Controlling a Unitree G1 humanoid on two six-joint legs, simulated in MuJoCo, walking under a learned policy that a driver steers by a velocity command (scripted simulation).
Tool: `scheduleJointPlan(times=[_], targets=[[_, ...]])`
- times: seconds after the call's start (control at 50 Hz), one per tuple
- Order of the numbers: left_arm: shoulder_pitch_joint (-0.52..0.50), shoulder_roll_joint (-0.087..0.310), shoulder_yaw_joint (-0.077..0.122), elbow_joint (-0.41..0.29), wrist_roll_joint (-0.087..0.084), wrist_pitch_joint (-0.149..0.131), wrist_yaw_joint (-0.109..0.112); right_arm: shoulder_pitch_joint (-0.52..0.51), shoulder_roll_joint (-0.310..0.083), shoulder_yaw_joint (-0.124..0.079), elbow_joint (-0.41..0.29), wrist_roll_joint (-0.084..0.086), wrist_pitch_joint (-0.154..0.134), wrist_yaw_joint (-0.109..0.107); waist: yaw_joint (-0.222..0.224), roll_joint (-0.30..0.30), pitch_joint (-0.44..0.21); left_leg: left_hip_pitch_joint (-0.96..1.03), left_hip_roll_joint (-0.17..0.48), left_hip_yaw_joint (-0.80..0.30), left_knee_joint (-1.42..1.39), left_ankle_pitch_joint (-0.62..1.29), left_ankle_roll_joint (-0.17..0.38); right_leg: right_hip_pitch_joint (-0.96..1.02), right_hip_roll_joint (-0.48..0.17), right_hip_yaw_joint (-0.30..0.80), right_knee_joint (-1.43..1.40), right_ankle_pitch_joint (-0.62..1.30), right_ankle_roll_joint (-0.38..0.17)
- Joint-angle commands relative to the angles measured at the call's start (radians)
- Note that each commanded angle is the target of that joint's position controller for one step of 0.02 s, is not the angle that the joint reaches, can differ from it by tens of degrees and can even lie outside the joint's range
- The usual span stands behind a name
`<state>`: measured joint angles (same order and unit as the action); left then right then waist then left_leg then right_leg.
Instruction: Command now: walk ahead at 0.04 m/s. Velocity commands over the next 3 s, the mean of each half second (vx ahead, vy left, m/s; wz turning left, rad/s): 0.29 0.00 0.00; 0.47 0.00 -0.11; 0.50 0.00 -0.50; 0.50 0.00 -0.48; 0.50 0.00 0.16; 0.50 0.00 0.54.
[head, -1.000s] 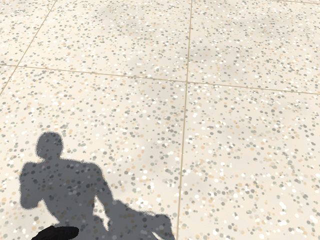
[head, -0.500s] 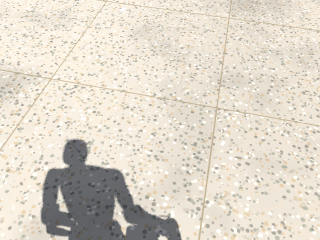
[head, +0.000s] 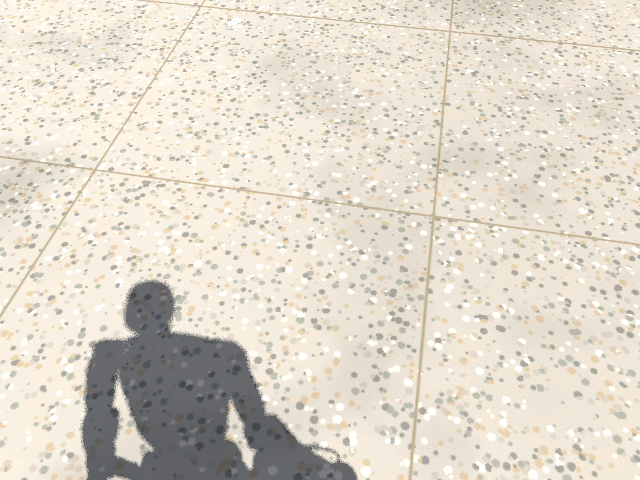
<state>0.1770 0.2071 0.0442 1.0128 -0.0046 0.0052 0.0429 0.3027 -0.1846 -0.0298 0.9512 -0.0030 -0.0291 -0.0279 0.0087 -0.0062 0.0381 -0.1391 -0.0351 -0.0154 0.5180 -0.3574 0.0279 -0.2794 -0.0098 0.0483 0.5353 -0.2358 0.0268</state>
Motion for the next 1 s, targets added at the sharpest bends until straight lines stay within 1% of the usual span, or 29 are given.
scheduleJointPlan(times=[0.02,0.06,0.08,0.1,0.14,0.18,0.22,0.26,0.28,0.3,0.32,0.34,0.36,0.4,0.42,0.46,0.56,0.64,0.72,0.78,0.8,0.82,0.84,0.86,0.88,0.9,0.92,0.96,1.0], targets=[[0.033,0.083,0.016,-0.003,0.0,-0.003,0.003,0.086,-0.084,-0.016,0.004,0.0,-0.006,-0.003,-0.001,0.028,-0.036,-0.105,0.055,-0.05,-0.135,0.158,0.021,0.131,0.0,-0.007,-0.026,0.148,-0.041],[0.008,0.085,0.019,-0.001,-0.01,-0.006,0.001,0.107,-0.149,-0.036,0.012,0.016,-0.003,-0.008,-0.025,0.104,0.028,-0.109,0.113,-0.159,-0.219,-0.237,0.094,0.003,0.069,-0.085,0.087,-0.174,-0.042],[-0.042,0.088,0.019,-0.025,-0.015,-0.019,-0.003,0.123,-0.183,-0.045,0.008,0.023,-0.008,-0.01,-0.047,0.149,0.09,-0.095,0.207,-0.289,-0.298,-0.404,0.15,-0.119,0.067,-0.103,0.16,-0.223,-0.049],[-0.094,0.084,0.015,-0.053,-0.024,-0.039,-0.01,0.118,-0.212,-0.055,0.005,0.027,-0.02,-0.012,-0.062,0.182,0.154,-0.095,0.306,-0.42,-0.364,-0.454,0.207,-0.212,0.028,-0.079,0.235,-0.205,-0.066],[-0.139,0.092,0.016,-0.081,-0.034,-0.077,-0.025,0.117,-0.195,-0.053,0.006,0.016,-0.049,-0.011,-0.068,0.165,0.205,0.003,0.382,-0.496,-0.382,-0.279,0.253,-0.389,-0.046,-0.017,0.343,-0.255,-0.095],[-0.133,0.096,0.016,-0.084,-0.035,-0.102,-0.044,0.106,-0.175,-0.05,0.006,0.025,-0.057,-0.003,-0.057,0.121,0.163,0.103,0.352,-0.398,-0.345,-0.101,0.217,-0.403,-0.077,-0.019,0.259,-0.245,-0.112],[-0.097,0.081,0.017,-0.065,-0.033,-0.112,-0.059,0.077,-0.188,-0.053,0.004,0.032,-0.048,0.006,-0.029,0.115,0.106,0.031,0.271,-0.255,-0.312,-0.002,0.172,-0.189,-0.033,-0.092,0.107,-0.137,-0.102],[0.083,0.094,0.036,0.012,-0.029,-0.105,-0.063,0.055,-0.198,-0.053,0.001,0.032,-0.038,0.011,0.052,0.106,0.032,-0.148,0.198,-0.157,-0.215,0.094,0.135,0.165,0.059,-0.169,0.016,0.038,-0.076],[0.195,0.121,0.054,0.045,-0.029,-0.098,-0.057,0.034,-0.195,-0.049,-0.005,0.029,-0.042,0.01,0.11,0.084,-0.013,-0.213,0.164,-0.111,-0.096,0.212,0.107,0.307,0.057,-0.141,-0.002,0.03,-0.085],[0.337,0.202,0.077,0.066,-0.023,-0.096,-0.047,-0.01,-0.135,-0.031,-0.033,0.02,-0.048,0.013,0.172,-0.113,-0.065,-0.345,0.07,0.003,0.262,0.193,0.034,0.442,-0.142,0.151,-0.145,-0.088,-0.155],[0.421,0.276,0.079,0.073,-0.011,-0.106,-0.057,0.019,-0.058,-0.016,-0.069,0.028,-0.07,0.008,0.148,-0.343,-0.138,-0.557,-0.047,-0.008,0.565,-0.176,-0.002,0.553,-0.37,0.652,-0.346,-0.21,-0.305],[0.315,0.195,0.049,0.057,-0.001,-0.121,-0.063,0.005,-0.119,-0.03,-0.071,0.052,-0.083,0.01,0.097,-0.195,-0.064,-0.634,0.022,-0.113,0.727,-0.166,0.025,0.463,-0.392,0.685,-0.369,-0.315,-0.312],[0.207,0.149,0.032,0.02,-0.004,-0.129,-0.068,-0.021,-0.144,-0.035,-0.078,0.063,-0.092,0.018,0.061,-0.129,0.017,-0.67,0.078,-0.112,0.745,-0.059,0.058,0.376,-0.359,0.552,-0.37,-0.302,-0.277],[0.108,0.125,0.015,-0.017,-0.002,-0.132,-0.078,-0.03,-0.153,-0.047,-0.066,0.038,-0.09,0.015,0.017,-0.054,0.05,-0.613,0.151,-0.076,0.661,0.11,0.067,0.272,-0.272,0.333,-0.393,-0.099,-0.22],[0.115,0.103,0.007,-0.013,0.003,-0.127,-0.078,-0.024,-0.154,-0.052,-0.062,0.031,-0.083,0.018,0.005,-0.063,0.041,-0.566,0.167,-0.062,0.622,0.153,0.062,0.247,-0.23,0.244,-0.401,-0.004,-0.197],[0.178,0.106,0.002,0.008,0.005,-0.12,-0.07,-0.032,-0.128,-0.052,-0.059,0.027,-0.069,0.024,0.007,-0.07,0.033,-0.559,0.169,-0.023,0.58,0.202,0.04,0.249,-0.194,0.151,-0.402,0.18,-0.194],[0.235,0.142,0.001,0.011,0.011,-0.105,-0.042,-0.231,-0.102,-0.041,-0.137,0.019,-0.059,0.027,0.035,-0.045,0.065,-0.634,0.16,0.008,0.333,0.353,-0.015,0.242,-0.184,0.065,-0.432,0.347,-0.205],[0.295,0.146,0.001,0.018,0.001,-0.102,-0.032,-0.372,-0.092,-0.026,-0.178,0.027,-0.067,0.045,0.07,-0.052,0.094,-0.571,0.119,0.043,0.126,0.463,-0.01,0.248,-0.177,0.02,-0.46,0.312,-0.196],[0.335,0.151,0.009,0.034,-0.007,-0.088,-0.029,-0.462,-0.099,-0.018,-0.219,0.033,-0.08,0.072,0.067,-0.058,0.113,-0.576,0.098,0.04,0.023,0.416,0.028,0.377,-0.229,0.008,-0.406,0.398,-0.2],[0.306,0.186,0.023,0.02,-0.003,-0.077,-0.026,-0.373,-0.156,-0.041,-0.21,0.03,-0.087,0.077,-0.012,-0.104,0.014,-0.376,0.031,0.074,0.006,0.308,0.075,0.433,-0.244,0.005,-0.241,0.811,-0.177],[0.285,0.189,0.023,0.013,0.002,-0.069,-0.028,-0.231,-0.196,-0.062,-0.174,0.032,-0.087,0.07,-0.091,-0.121,-0.075,-0.192,-0.002,0.09,-0.005,0.296,0.101,0.409,-0.219,-0.005,-0.08,0.954,-0.161],[0.252,0.177,0.015,-0.008,0.008,-0.068,-0.031,-0.027,-0.246,-0.084,-0.122,0.029,-0.085,0.058,-0.185,-0.116,-0.197,0.127,0.06,0.021,0.017,0.32,0.142,0.231,-0.176,-0.014,0.158,0.853,-0.132],[0.348,0.062,-0.017,-0.033,0.015,-0.08,-0.043,0.138,-0.351,-0.108,-0.09,-0.005,-0.082,0.046,-0.159,0.092,-0.396,0.572,0.352,-0.383,0.015,0.21,0.271,-0.165,-0.027,-0.054,0.567,0.351,-0.075],[0.397,0.027,-0.029,-0.004,-0.016,-0.105,-0.049,0.152,-0.284,-0.086,-0.075,-0.004,-0.079,0.049,-0.143,0.227,-0.529,0.655,0.486,-0.748,-0.174,0.072,0.343,-0.336,0.075,0.079,0.803,-0.316,-0.067],[0.287,0.145,0.006,-0.035,-0.047,-0.12,-0.048,0.062,-0.22,-0.066,-0.082,0.008,-0.081,0.049,-0.139,0.162,-0.34,0.485,0.441,-0.619,-0.22,0.021,0.271,-0.42,0.008,0.118,0.87,-0.278,-0.085],[0.2,0.166,0.014,-0.067,-0.058,-0.123,-0.041,-0.036,-0.178,-0.053,-0.097,0.011,-0.084,0.047,-0.105,0.112,-0.197,0.299,0.406,-0.443,-0.252,0.054,0.222,-0.428,-0.051,0.074,0.844,-0.182,-0.093],[0.163,0.147,0.017,-0.075,-0.048,-0.116,-0.032,-0.107,-0.145,-0.042,-0.095,0.008,-0.092,0.053,-0.065,0.045,-0.108,0.128,0.364,-0.321,-0.3,0.133,0.192,-0.383,-0.091,0.058,0.78,-0.108,-0.091],[0.219,0.097,0.026,-0.06,-0.034,-0.081,-0.026,-0.163,-0.107,-0.034,-0.08,-0.008,-0.103,0.061,0.003,0.091,-0.057,-0.044,0.294,-0.149,-0.363,0.192,0.15,-0.26,-0.137,0.065,0.698,-0.039,-0.092],[0.232,0.061,0.027,-0.065,-0.035,-0.054,-0.024,-0.151,-0.118,-0.04,-0.057,-0.009,-0.109,0.059,0.022,0.088,-0.021,-0.113,0.283,-0.058,-0.404,0.245,0.159,-0.257,-0.146,0.056,0.674,-0.018,-0.088]])
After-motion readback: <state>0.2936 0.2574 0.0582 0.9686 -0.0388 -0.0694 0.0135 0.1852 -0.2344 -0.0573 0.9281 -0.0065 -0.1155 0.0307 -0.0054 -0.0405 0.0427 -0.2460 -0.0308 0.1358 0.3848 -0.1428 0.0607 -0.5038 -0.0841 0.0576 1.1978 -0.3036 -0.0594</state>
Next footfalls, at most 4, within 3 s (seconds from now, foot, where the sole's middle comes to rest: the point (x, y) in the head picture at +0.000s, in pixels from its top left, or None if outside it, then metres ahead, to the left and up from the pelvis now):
0.82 left None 0.50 0.07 -0.77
1.38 right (430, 370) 0.76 -0.22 -0.77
1.86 left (397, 254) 1.11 -0.17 -0.77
2.36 right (523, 238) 1.17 -0.52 -0.77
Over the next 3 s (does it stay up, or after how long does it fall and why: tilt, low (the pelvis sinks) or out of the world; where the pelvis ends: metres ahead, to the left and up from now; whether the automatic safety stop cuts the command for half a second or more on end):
stays up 1.42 -0.42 0.00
